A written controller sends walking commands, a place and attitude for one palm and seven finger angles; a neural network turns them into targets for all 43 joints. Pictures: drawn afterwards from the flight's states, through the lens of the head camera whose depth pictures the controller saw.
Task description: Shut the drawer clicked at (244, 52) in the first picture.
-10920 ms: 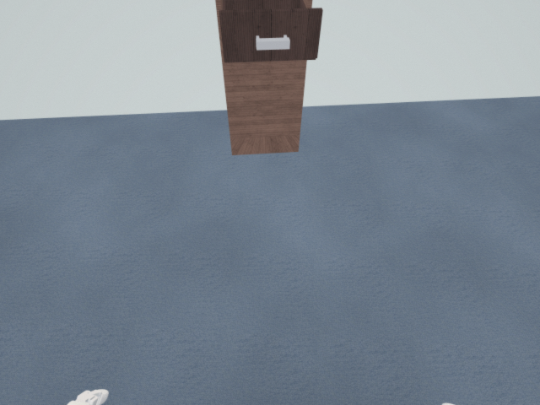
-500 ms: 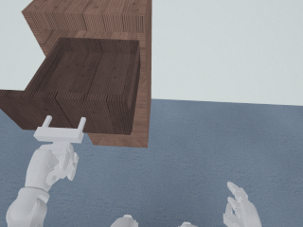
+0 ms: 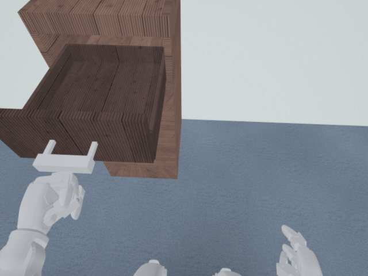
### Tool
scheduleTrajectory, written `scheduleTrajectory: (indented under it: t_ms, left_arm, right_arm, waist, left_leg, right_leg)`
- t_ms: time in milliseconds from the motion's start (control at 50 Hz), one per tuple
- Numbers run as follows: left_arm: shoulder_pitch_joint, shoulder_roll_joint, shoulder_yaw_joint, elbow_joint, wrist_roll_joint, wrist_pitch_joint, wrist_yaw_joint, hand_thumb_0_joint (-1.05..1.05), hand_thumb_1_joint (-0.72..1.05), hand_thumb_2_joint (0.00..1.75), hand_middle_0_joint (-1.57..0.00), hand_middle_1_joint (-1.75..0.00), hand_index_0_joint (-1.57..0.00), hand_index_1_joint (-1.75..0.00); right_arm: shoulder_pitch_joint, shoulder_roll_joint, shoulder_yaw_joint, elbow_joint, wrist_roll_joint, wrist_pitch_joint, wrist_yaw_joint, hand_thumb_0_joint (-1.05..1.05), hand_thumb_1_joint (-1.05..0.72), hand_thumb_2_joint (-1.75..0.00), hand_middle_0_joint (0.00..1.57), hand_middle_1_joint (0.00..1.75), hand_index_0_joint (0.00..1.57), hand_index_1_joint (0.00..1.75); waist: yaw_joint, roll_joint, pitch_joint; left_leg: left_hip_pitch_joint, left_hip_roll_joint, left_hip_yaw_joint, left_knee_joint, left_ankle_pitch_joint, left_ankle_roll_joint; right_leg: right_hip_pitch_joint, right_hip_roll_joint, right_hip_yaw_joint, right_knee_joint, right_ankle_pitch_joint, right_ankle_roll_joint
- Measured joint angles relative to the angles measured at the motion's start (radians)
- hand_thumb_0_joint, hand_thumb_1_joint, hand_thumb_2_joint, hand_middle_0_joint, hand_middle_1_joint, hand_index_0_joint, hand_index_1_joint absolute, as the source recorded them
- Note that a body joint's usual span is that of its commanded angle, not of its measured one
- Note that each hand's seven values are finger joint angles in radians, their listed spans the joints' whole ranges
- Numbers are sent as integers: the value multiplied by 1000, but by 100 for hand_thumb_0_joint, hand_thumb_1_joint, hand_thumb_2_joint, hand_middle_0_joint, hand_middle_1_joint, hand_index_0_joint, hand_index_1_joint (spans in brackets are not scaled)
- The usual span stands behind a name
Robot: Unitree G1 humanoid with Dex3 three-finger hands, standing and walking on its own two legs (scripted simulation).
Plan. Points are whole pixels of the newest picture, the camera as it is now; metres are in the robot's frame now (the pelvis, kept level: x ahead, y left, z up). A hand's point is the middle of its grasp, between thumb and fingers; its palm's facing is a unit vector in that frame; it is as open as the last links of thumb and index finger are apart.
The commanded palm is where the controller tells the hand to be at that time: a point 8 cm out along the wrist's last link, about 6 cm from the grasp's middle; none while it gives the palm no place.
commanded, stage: push the drawer shut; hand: left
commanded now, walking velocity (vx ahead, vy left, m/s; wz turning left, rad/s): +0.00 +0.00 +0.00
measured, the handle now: (68, 154) +0.35 +0.27 +0.06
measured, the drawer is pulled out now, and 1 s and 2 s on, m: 0.30 0.21 0.09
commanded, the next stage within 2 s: none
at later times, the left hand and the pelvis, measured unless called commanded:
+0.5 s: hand (76, 183) +0.28 +0.24 +0.06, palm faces +0.01 -1.00 -0.04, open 3.0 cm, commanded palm +0.28 +0.28 +0.06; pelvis -0.01 +0.00 +0.00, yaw +1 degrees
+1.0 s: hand (89, 154) +0.35 +0.23 +0.06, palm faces +0.01 -1.00 -0.03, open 3.3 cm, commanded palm +0.34 +0.28 +0.06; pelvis -0.01 +0.01 +0.00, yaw +0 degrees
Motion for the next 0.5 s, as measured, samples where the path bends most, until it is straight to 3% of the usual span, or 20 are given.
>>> scheduleTrajectory:
  t_ms: [500]
  left_arm:
    - [-236, 43, 29, 214, 10, -1, -52, -2, 81, 92, -140, -160, -140, -160]
  right_arm:
    - [-7, -7, 14, 43, 2, 12, -19, 2, -90, -90, 21, 30, 20, 30]
  waist:
    - [7, -2, 16]
  left_leg:
    - [-28, -3, -14, 11, 10, -2]
  right_leg:
    - [-20, -1, -13, 7, 7, -3]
